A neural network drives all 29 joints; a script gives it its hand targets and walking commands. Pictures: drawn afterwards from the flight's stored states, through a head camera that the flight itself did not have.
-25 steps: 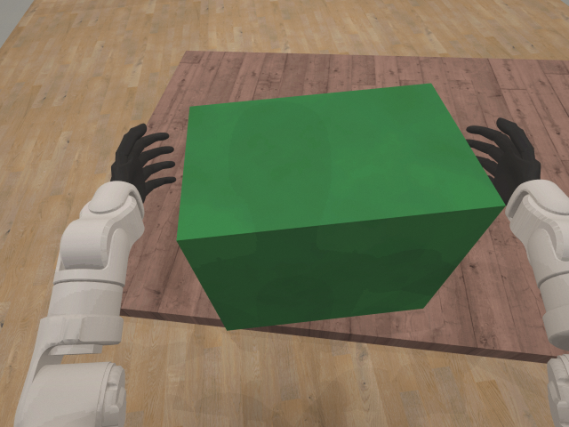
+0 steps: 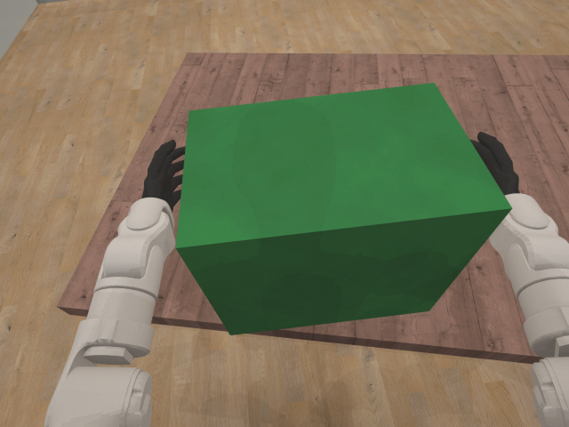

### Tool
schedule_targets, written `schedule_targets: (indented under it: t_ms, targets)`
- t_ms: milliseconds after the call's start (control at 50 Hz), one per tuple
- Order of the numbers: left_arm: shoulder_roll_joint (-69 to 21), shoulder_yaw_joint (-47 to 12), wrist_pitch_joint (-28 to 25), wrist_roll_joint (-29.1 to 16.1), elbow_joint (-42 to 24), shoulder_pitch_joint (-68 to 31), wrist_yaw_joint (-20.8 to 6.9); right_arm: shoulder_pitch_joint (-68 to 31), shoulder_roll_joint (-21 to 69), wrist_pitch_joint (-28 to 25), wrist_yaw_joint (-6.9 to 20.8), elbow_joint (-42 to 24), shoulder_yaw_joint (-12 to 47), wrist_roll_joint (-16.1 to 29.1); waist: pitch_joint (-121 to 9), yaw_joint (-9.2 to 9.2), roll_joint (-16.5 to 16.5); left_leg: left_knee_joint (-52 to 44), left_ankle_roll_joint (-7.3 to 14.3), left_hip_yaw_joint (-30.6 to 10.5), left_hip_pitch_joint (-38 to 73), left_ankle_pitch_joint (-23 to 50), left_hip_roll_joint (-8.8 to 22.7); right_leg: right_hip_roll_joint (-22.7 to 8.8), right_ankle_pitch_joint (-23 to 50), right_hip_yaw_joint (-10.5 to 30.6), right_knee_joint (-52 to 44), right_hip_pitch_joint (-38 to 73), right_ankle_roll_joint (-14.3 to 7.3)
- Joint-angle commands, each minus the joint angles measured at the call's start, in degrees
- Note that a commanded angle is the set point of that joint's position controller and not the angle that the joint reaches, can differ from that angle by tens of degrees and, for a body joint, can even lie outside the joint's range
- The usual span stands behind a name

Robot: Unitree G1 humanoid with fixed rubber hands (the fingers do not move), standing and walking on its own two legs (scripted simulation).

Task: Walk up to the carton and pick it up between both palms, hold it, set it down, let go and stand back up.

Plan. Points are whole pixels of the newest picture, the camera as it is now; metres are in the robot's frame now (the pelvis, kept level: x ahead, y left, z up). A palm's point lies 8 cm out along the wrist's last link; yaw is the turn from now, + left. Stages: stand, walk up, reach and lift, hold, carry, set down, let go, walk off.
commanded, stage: reach and lift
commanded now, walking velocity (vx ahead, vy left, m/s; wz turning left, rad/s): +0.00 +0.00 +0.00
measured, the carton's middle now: (321, 221) +0.39 -0.01 +0.06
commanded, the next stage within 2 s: none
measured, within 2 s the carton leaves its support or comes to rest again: neither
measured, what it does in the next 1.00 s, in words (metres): stands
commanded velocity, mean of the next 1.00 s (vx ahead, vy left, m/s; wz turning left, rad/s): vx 0.00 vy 0.00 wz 0.00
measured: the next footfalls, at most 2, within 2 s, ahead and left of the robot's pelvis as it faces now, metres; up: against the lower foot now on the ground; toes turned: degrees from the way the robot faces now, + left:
none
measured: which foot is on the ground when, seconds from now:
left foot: down 0.00-1.00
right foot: down 0.00-1.00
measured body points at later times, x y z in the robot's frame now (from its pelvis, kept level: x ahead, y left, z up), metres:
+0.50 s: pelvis +0.00 +0.00 +0.00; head +0.06 +0.00 +0.45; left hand +0.41 +0.21 +0.10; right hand +0.44 -0.22 +0.09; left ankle -0.02 +0.13 -0.74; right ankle +0.03 -0.09 -0.74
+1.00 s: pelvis +0.00 +0.00 +0.00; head +0.07 +0.00 +0.45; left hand +0.41 +0.20 +0.10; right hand +0.44 -0.22 +0.09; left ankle -0.02 +0.13 -0.74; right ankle +0.03 -0.10 -0.74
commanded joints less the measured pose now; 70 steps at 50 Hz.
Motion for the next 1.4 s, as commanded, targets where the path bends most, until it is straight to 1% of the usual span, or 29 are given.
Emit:
schedule_targets:
  t_ms: [0, 120, 140, 160, 220, 280, 340, 360, 380, 420, 460, 500, 560, 620, 680, 740, 780, 800, 860, 920, 980, 1020, 1040, 1060, 1140, 1200, 1280, 1360, 1380]
  targets:
    - [9.8, 3.6, -2.6, 0.9, -10.1, -22.1, 0.2, -27.6, -13.4, -2.8, -0.1, -10.5, -3.7, 0.2, -37.3, -0.35, -6.5, 0.0, 0.5, -0.8, 5.5, 21.8, -3.8, 1.3, 27.9, 4.4, 3.7, 29.6, 3.5]
    - [5.6, 2.3, -3.0, 1.4, -11.6, -22.8, 0.7, -27.0, -10.3, -1.8, 0.4, -10.0, -3.1, 0.3, -35.0, 0.03, -5.6, -0.9, 0.6, -1.2, 7.7, 20.6, -3.4, 1.3, 21.6, 4.4, 1.6, 26.3, 2.5]
    - [4.9, 1.8, -2.9, 1.6, -11.8, -23.8, 0.9, -27.7, -10.4, -1.6, 0.6, -9.3, -3.6, 0.3, -34.7, -0.28, -4.7, -1.1, 0.4, -1.4, 8.6, 20.5, -3.3, 1.4, 20.4, 4.2, 1.2, 25.2, 2.2]
    - [4.0, 1.8, -2.8, 1.9, -12.5, -23.4, 1.1, -27.2, -9.8, -1.5, 0.8, -9.2, -3.4, 0.3, -34.4, 0.07, -4.4, -1.0, 0.3, -1.4, 9.4, 20.9, -3.2, 1.4, 19.5, 4.2, 0.8, 24.7, 2.0]
    - [3.0, 1.1, -2.3, 2.3, -14.7, -24.7, 1.9, -28.4, -9.4, -1.2, 0.9, -9.9, -4.3, -0.4, -34.4, -0.17, -3.6, -1.1, 0.1, -1.5, 10.7, 20.0, -3.1, 1.4, 17.1, 4.0, 0.2, 22.9, 1.8]
    - [2.3, -0.1, -1.7, 2.2, -14.0, -26.8, 2.7, -30.6, -8.7, -0.9, 0.6, -9.3, -5.2, -1.2, -34.9, -0.58, -2.7, -0.8, 0.1, -1.5, 10.0, 18.2, -3.1, 1.1, 16.1, 4.1, 0.2, 21.7, 1.6]
    - [1.1, -0.8, -0.9, 2.2, -15.2, -25.2, 3.2, -29.9, -8.7, -1.1, -0.1, -9.7, -5.1, -1.4, -35.8, -0.75, -2.8, -0.2, -0.2, -1.7, 11.6, 20.0, -2.9, 1.3, 18.9, 3.9, 0.4, 22.4, 1.7]
    - [1.0, -0.9, -0.5, 2.2, -14.6, -25.9, 3.3, -31.1, -8.9, -1.0, -0.3, -9.3, -5.3, -1.7, -35.8, -1.17, -3.2, 0.0, -0.3, -1.7, 11.9, 19.8, -2.8, 1.4, 18.8, 3.6, 0.4, 21.7, 1.8]
    - [0.1, -1.5, -0.1, 1.5, -15.3, -25.3, 3.4, -31.0, -8.2, -0.8, -0.5, -10.2, -4.5, -1.2, -35.6, -1.05, -3.9, 0.0, -0.1, -1.8, 12.0, 20.0, -2.9, 1.4, 18.9, 3.5, 0.4, 21.9, 1.9]
    - [-0.6, -2.0, 0.4, 1.2, -15.4, -25.3, 3.4, -31.2, -7.6, -0.3, -0.6, -10.0, -4.5, -1.3, -35.6, -1.27, -4.2, 0.1, -0.1, -1.9, 12.0, 20.5, -2.9, 1.3, 19.6, 3.4, 0.4, 21.4, 1.9]
    - [-0.5, -2.1, 0.4, 1.4, -15.5, -25.2, 3.3, -31.0, -7.7, -0.4, -0.5, -10.2, -4.4, -1.2, -36.2, -1.18, -3.9, 0.2, -0.2, -2.0, 12.4, 21.1, -2.9, 1.3, 20.1, 3.5, 0.5, 21.3, 1.9]
    - [-0.8, -1.6, 0.3, 1.7, -15.4, -23.6, 3.2, -29.8, -7.5, -0.5, -0.6, -10.5, -3.8, -1.2, -35.9, -0.92, -4.6, 0.2, 0.0, -2.0, 12.2, 21.5, -3.0, 1.1, 21.7, 3.8, 0.6, 22.8, 2.0]
    - [-1.5, -2.1, -0.2, 1.7, -15.0, -23.9, 2.9, -30.1, -6.0, -0.2, -0.8, -10.4, -3.1, -1.0, -34.9, -0.98, -4.7, -0.6, 0.3, -2.1, 11.0, 20.3, -3.1, 0.8, 21.6, 4.2, 0.5, 23.6, 2.3]
    - [-2.4, -2.8, -0.4, 1.2, -16.8, -23.0, 3.0, -29.3, -5.7, -0.3, -0.9, -12.1, -2.6, -0.4, -35.2, -0.92, -4.2, -0.8, 0.1, -2.2, 11.3, 20.8, -3.1, 0.8, 22.0, 4.3, 0.6, 24.0, 2.1]
    - [-3.0, -3.1, -0.4, 1.2, -16.1, -23.6, 2.9, -29.7, -5.1, 0.0, -0.8, -11.3, -3.1, -1.0, -34.1, -1.17, -3.9, -1.0, 0.1, -2.2, 11.6, 19.5, -3.0, 0.7, 19.4, 4.2, -0.1, 22.3, 1.9]
    - [-3.5, -3.7, -0.2, 1.0, -17.5, -23.0, 2.8, -29.1, -4.9, 0.2, -0.8, -12.5, -2.8, -0.8, -34.4, -1.41, -4.1, -1.2, 0.1, -2.2, 12.1, 20.0, -2.9, 0.7, 20.3, 4.3, -0.1, 22.9, 1.9]
    - [-3.3, -3.6, 0.1, 0.8, -17.2, -21.5, 2.6, -28.4, -4.9, 0.3, -1.0, -13.1, -2.1, -0.5, -34.1, -1.19, -4.8, -1.0, 0.4, -2.2, 12.0, 20.3, -3.0, 0.5, 22.1, 4.6, 0.1, 24.2, 2.1]
    - [-3.3, -3.5, 0.0, 0.6, -17.1, -22.8, 2.5, -29.5, -4.5, 0.4, -1.2, -13.4, -2.3, -0.7, -34.0, -1.23, -5.1, -1.2, 0.6, -2.1, 10.8, 19.5, -3.2, 0.4, 22.2, 4.7, 0.2, 24.4, 2.3]
    - [-4.0, -3.6, -0.1, 0.8, -17.9, -21.6, 2.4, -28.3, -3.7, 0.6, -1.3, -13.8, -2.0, -0.5, -34.4, -1.11, -4.6, -1.6, 0.6, -2.1, 10.8, 19.6, -3.2, 0.2, 22.7, 4.8, 0.3, 25.0, 2.3]
    - [-4.9, -4.0, 0.1, 0.9, -18.8, -21.0, 2.3, -27.7, -3.5, 0.6, -1.4, -14.2, -2.1, -0.6, -33.6, -1.5, -4.4, -1.6, 0.4, -2.3, 12.0, 20.4, -3.0, 0.3, 22.5, 4.7, -0.1, 24.3, 2.1]
    - [-5.5, -4.6, 0.7, 0.5, -21.5, -20.0, 2.1, -26.7, -3.0, 1.2, -1.4, -16.4, -1.4, 0.1, -33.5, -1.58, -4.0, -1.7, 0.3, -2.3, 12.7, 21.2, -3.1, 0.2, 23.3, 4.8, -0.2, 24.7, 2.1]
    - [-5.5, -4.3, 1.3, 0.4, -22.7, -19.6, 2.1, -26.3, -2.6, 1.6, -1.5, -17.6, -1.2, 0.4, -33.4, -1.54, -4.4, -1.8, 0.6, -2.3, 12.3, 21.0, -3.2, 0.2, 23.5, 4.9, 0.0, 25.1, 2.2]
    - [-5.5, -4.0, 1.5, 0.9, -22.6, -19.8, 2.1, -26.4, -2.9, 1.8, -1.5, -17.3, -1.5, 0.2, -33.3, -1.55, -4.1, -1.9, 0.5, -2.3, 12.3, 20.9, -3.1, 0.1, 23.4, 4.9, -0.1, 24.9, 2.2]
    - [-5.6, -4.2, 1.8, 0.8, -22.2, -19.0, 1.9, -25.9, -2.5, 2.1, -1.5, -17.2, -1.0, 0.4, -32.6, -1.57, -4.6, -2.0, 0.7, -2.3, 12.4, 20.7, -3.1, 0.0, 23.6, 5.1, -0.2, 25.2, 2.2]
    - [-6.3, -3.9, 2.3, 1.4, -24.2, -17.5, 1.7, -24.3, -2.9, 2.1, -1.6, -18.1, -1.6, 0.3, -32.9, -1.68, -3.6, -2.1, 0.2, -2.5, 13.4, 22.0, -3.0, 0.1, 25.1, 4.9, -0.1, 25.4, 2.0]
    - [-7.4, -4.1, 2.6, 1.4, -26.9, -16.0, 1.2, -22.8, -1.9, 2.4, -1.4, -20.5, -1.0, 0.6, -33.0, -1.76, -3.5, -2.1, 0.2, -2.5, 14.1, 23.4, -3.1, 0.0, 26.5, 5.0, -0.4, 26.1, 2.0]
    - [-7.2, -3.3, 3.1, 1.7, -27.4, -14.4, 0.5, -21.8, -1.9, 2.7, -1.3, -22.5, -0.8, 0.5, -32.5, -1.67, -4.9, -2.6, 0.6, -2.4, 13.0, 22.9, -3.2, -0.2, 28.7, 5.1, 0.1, 27.7, 2.4]
    - [-8.0, -3.3, 3.9, 2.2, -29.6, -12.9, 0.4, -20.0, -2.1, 2.9, -1.5, -23.5, -1.2, 0.3, -32.0, -2.12, -4.1, -2.5, 0.2, -2.5, 14.4, 24.5, -3.1, 0.0, 30.1, 5.0, 0.0, 27.4, 2.2]
    - [-9.2, -4.0, 4.2, 1.9, -31.2, -12.2, 0.5, -19.6, -1.3, 3.1, -1.4, -24.6, -0.5, 0.9, -31.5, -2.08, -3.8, -2.4, 0.2, -2.7, 14.9, 25.0, -2.9, 0.1, 29.5, 4.8, -0.1, 26.9, 2.0]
